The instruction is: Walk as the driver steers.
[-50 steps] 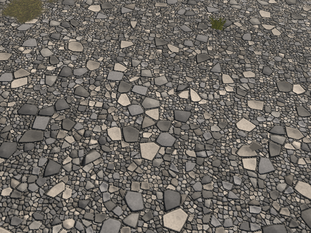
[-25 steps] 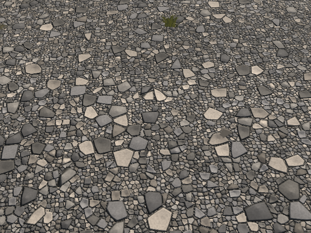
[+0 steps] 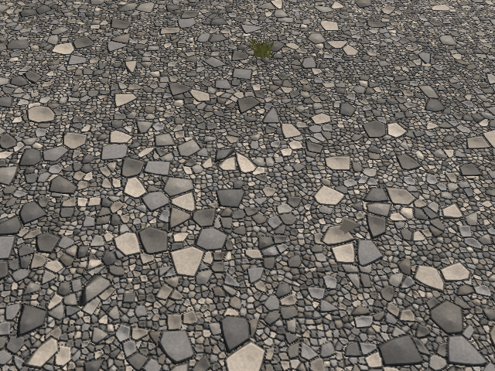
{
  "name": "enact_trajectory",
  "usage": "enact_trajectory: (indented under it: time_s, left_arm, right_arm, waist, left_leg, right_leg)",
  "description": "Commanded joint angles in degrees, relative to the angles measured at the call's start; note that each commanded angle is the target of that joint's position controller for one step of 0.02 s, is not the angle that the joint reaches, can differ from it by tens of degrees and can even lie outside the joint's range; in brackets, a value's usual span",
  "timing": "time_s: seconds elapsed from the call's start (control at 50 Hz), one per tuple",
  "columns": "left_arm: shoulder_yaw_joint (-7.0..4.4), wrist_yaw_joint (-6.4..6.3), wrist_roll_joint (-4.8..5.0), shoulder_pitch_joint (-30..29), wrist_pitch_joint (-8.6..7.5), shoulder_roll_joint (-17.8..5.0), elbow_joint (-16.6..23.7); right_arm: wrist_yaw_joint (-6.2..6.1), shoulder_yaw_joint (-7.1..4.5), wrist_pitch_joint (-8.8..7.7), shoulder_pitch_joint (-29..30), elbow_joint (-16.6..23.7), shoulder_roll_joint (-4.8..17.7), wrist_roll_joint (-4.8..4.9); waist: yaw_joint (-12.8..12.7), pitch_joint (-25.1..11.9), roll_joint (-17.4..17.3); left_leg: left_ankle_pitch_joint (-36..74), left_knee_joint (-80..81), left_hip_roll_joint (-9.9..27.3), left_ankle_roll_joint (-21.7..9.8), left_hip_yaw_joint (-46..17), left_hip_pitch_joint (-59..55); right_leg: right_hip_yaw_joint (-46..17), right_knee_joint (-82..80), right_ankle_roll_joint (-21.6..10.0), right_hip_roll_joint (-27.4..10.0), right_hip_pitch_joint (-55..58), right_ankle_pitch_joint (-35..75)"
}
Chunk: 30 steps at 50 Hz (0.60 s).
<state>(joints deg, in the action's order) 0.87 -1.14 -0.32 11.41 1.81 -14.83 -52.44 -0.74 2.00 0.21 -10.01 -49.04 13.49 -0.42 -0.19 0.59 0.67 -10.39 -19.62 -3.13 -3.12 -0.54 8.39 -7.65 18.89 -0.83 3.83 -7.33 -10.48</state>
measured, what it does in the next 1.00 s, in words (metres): steps on the spot: right foot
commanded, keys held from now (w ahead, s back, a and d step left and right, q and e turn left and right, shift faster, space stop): no key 0.60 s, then w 0.40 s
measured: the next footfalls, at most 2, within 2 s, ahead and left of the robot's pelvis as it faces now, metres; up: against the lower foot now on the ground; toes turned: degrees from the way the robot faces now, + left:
right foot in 0.94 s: +0.10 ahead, -0.11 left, +0.00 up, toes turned +0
left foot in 1.52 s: +0.50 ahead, +0.05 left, -0.17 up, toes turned +6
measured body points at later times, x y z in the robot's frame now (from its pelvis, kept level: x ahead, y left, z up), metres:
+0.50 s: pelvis +0.00 +0.01 +0.00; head +0.00 +0.02 +0.45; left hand +0.03 +0.26 -0.16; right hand +0.06 -0.23 -0.14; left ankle +0.00 +0.08 -0.75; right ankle +0.00 -0.12 -0.75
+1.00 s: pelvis +0.08 -0.03 -0.01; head +0.07 -0.05 +0.44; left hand +0.09 +0.23 -0.15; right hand +0.06 -0.29 -0.17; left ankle +0.01 +0.08 -0.73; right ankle +0.06 -0.11 -0.75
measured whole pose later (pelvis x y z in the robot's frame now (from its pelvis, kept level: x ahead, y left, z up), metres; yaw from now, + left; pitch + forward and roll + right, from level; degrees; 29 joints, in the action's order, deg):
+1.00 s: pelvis +0.08 -0.03 -0.01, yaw +1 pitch +0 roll +0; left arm -0.5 0.4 -1.8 18.1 -2.3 -13.5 -60.7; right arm 0.5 -2.2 0.3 -21.4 -61.9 15.0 -1.1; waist -0.1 -3.0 -2.4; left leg -24.6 -38.5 -2.2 -5.5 -1.6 12.4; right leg 2.5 27.6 -4.4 2.5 -11.8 -16.0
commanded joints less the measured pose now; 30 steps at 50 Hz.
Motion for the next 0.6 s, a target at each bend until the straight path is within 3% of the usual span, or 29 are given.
enact_trajectory:
  time_s: [0.02,0.3,0.6]
  left_arm:
    - [-0.95,-0.31,0.02,-0.2,-0.56,-5.5,0.5]
    - [-0.01,-0.76,-0.02,0.8,-0.84,-4.7,-6.8]
    - [0.77,-1.00,-0.06,2.5,-1.06,-2.9,-10.6]
  right_arm:
    - [-0.19,-1.46,-0.68,0.7,1.0,6.9,0.03]
    - [-0.51,-1.01,-0.52,-1.0,-6.9,6.5,0.24]
    - [-0.76,-0.72,-0.46,-2.9,-11.4,4.9,0.18]
  waist:
    - [0.1,-1.4,-1.0]
    - [0.2,-0.3,-1.2]
    - [0.4,0.3,-0.7]
  left_leg:
    - [6.3,4.2,8.1,-0.7,-7.7,-2.2]
    - [3.7,6.1,7.7,-0.8,-8.5,-2.1]
    - [4.3,5.8,7.3,-1.2,-8.6,-2.0]
  right_leg:
    - [-3.9,-2.3,-0.9,-5.6,-2.0,6.5]
    - [-3.0,-2.9,-0.7,-6.5,-2.5,5.9]
    - [-2.2,-2.3,-0.6,-6.8,-3.6,5.3]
